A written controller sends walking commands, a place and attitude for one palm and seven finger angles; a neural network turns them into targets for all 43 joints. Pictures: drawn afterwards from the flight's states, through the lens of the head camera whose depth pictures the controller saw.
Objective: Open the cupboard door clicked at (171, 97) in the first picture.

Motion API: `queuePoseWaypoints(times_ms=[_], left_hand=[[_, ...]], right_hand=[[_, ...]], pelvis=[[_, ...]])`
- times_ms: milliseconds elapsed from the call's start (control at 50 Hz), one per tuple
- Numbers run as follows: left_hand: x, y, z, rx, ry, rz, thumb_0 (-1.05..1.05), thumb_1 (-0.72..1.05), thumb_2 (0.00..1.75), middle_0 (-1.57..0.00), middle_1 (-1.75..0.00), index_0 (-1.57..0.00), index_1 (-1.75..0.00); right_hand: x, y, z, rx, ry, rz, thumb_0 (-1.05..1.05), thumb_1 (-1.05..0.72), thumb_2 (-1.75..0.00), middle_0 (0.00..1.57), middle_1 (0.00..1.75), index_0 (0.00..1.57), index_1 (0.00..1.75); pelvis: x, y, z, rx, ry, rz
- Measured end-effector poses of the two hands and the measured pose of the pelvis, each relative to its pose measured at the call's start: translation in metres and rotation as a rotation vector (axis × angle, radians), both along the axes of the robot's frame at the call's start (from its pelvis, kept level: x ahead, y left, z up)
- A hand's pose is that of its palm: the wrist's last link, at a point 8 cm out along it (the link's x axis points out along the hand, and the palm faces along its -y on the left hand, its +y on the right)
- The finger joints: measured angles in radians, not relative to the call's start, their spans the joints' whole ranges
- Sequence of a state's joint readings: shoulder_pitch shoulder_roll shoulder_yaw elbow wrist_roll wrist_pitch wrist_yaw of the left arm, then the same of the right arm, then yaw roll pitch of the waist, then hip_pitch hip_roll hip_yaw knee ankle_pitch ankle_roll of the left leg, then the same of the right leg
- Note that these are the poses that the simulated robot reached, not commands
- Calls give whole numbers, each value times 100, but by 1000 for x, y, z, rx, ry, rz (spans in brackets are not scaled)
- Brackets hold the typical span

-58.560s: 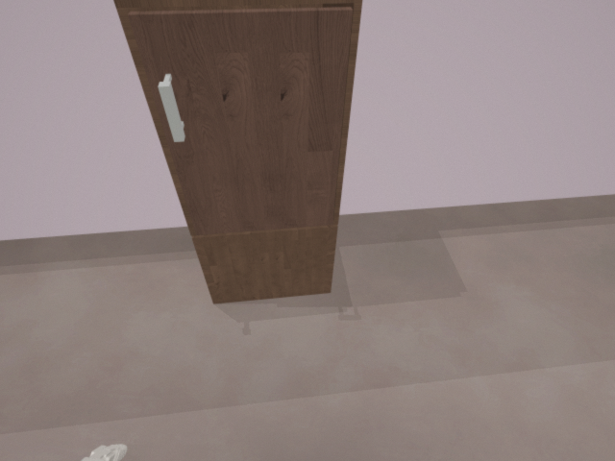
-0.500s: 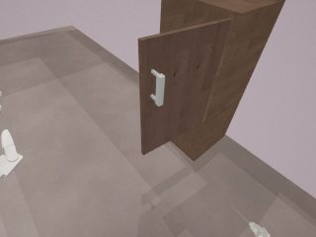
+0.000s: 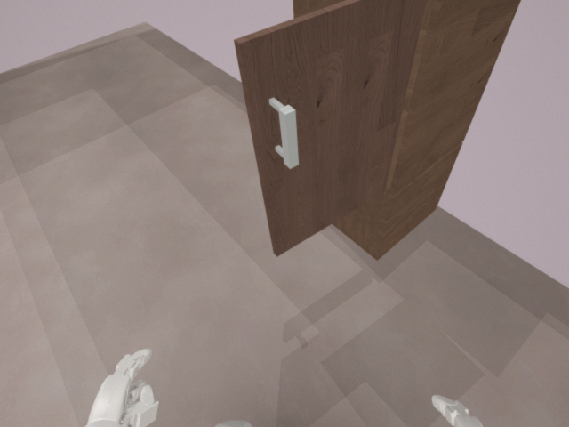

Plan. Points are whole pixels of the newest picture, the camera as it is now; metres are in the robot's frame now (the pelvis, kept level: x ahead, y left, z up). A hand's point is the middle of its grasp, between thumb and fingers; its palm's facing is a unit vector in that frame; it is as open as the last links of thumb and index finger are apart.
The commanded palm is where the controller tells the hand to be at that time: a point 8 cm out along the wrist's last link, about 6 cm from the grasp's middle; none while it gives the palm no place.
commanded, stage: let the arm hang, fingers relaxed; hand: left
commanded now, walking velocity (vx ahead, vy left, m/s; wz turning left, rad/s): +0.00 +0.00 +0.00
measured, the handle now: (283, 133) +0.59 +0.02 +0.08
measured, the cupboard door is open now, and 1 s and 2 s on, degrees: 84 84 84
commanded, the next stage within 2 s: look to check the result in 0.90 s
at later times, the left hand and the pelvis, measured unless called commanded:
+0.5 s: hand out of the picture -0.02 +0.21 -0.16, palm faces +0.06 -0.97 -0.21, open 7.3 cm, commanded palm none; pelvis +0.01 +0.03 +0.01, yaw +0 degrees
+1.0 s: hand out of the picture +0.00 +0.20 -0.17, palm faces +0.05 -0.99 -0.16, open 7.3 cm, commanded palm none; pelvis +0.02 +0.05 +0.01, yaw -1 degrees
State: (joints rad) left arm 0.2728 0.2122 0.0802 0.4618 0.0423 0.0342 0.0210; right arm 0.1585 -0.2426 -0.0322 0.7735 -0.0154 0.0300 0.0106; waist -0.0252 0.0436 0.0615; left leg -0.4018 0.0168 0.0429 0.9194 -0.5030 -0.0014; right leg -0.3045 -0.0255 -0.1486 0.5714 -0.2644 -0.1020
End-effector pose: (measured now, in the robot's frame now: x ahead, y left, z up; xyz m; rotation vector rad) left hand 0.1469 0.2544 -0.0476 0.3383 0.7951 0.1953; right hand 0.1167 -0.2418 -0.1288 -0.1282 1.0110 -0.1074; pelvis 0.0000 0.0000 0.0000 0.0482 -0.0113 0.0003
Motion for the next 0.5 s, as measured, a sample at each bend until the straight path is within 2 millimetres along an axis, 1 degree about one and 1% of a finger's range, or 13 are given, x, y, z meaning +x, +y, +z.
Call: queuePoseWaypoints(times_ms=[40, 60, 80, 100, 160, 200, 240, 340, 420, 500], left_hand=[[-36, -23, -40, -103, 181, 7, 1, 91, 90, -20, -29, -20, -30], [-55, -34, -56, -152, 257, 13, 1, 91, 90, -20, -29, -20, -30], [-69, -38, -67, -190, 292, 57, 0, 93, 90, -20, -30, -20, -30], [-78, -35, -74, -205, 303, 100, -2, 96, 90, -21, -30, -21, -30], [-103, -26, -94, -231, 372, 142, -4, 100, 90, -21, -30, -21, -30], [-120, -22, -97, -237, 426, 166, -3, 99, 90, -21, -30, -21, -30], [-135, -18, -97, -238, 475, 183, -3, 98, 90, -21, -30, -21, -30], [-163, -10, -86, -218, 571, 207, -1, 94, 90, -20, -30, -20, -30], [-172, -4, -80, -197, 611, 213, 0, 92, 90, -20, -30, -20, -30], [-172, -1, -80, -191, 623, 209, 0, 92, 90, -20, -30, -20, -30]], right_hand=[[-15, 1, 1, -16, 51, -10, 1, -91, -90, 20, 30, 20, 30], [-23, 1, 2, -25, 80, -14, 1, -91, -90, 20, 30, 20, 30], [-32, 2, 3, -36, 110, -15, 1, -91, -90, 20, 30, 20, 30], [-41, 4, 2, -48, 143, -11, 1, -91, -90, 20, 30, 20, 30], [-69, 9, -2, -80, 246, 2, 1, -91, -90, 20, 30, 19, 30], [-86, 15, -1, -86, 314, 11, 1, -91, -90, 20, 30, 19, 30], [-97, 21, -1, -78, 356, 7, 1, -91, -90, 20, 30, 19, 30], [-111, 42, -8, -29, 391, -8, 1, -91, -90, 20, 30, 19, 30], [-117, 60, -15, 15, 399, -19, 1, -91, -90, 20, 30, 20, 30], [-124, 74, -18, 43, 416, -31, 1, -92, -90, 20, 30, 20, 30]], pelvis=[[-1, 0, 1, -5, -10, -3], [-2, 0, 1, -12, -14, -2], [-2, 0, 1, -23, -16, 4], [-2, 0, 0, -36, -17, 12], [-1, 3, -5, -73, -19, 36], [0, 4, -1, -75, -22, 35], [3, 7, 2, -71, -17, 33], [6, 19, 8, -62, -14, 23], [8, 27, 10, -54, -17, 12], [10, 32, 10, -50, -20, 2]])
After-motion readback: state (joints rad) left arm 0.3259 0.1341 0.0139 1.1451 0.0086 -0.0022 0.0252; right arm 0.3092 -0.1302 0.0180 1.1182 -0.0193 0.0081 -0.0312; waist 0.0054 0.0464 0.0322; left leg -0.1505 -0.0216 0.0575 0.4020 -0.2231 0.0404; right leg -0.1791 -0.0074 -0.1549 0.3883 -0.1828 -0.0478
